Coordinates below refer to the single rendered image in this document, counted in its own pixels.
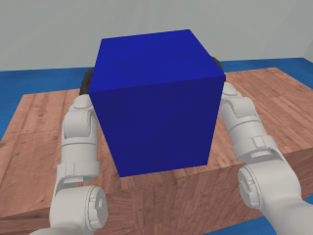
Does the right robot hand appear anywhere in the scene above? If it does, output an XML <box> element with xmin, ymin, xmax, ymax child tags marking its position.
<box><xmin>211</xmin><ymin>56</ymin><xmax>226</xmax><ymax>82</ymax></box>

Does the carton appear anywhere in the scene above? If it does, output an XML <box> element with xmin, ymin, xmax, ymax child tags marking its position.
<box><xmin>88</xmin><ymin>29</ymin><xmax>226</xmax><ymax>177</ymax></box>

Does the left robot forearm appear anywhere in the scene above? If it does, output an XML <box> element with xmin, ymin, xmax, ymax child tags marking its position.
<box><xmin>49</xmin><ymin>94</ymin><xmax>101</xmax><ymax>225</ymax></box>

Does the robot left upper arm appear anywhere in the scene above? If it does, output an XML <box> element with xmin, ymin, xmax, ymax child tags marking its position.
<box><xmin>29</xmin><ymin>185</ymin><xmax>109</xmax><ymax>235</ymax></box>

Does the left robot hand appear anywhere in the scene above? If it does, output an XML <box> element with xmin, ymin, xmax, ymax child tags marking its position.
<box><xmin>79</xmin><ymin>68</ymin><xmax>94</xmax><ymax>96</ymax></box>

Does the pedestal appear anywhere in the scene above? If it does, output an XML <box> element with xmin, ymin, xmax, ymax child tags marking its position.
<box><xmin>0</xmin><ymin>67</ymin><xmax>313</xmax><ymax>235</ymax></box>

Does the right robot forearm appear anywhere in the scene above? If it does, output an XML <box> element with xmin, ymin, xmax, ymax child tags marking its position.
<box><xmin>218</xmin><ymin>81</ymin><xmax>301</xmax><ymax>197</ymax></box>

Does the robot right upper arm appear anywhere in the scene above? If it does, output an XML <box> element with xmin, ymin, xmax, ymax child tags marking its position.
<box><xmin>238</xmin><ymin>159</ymin><xmax>313</xmax><ymax>235</ymax></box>

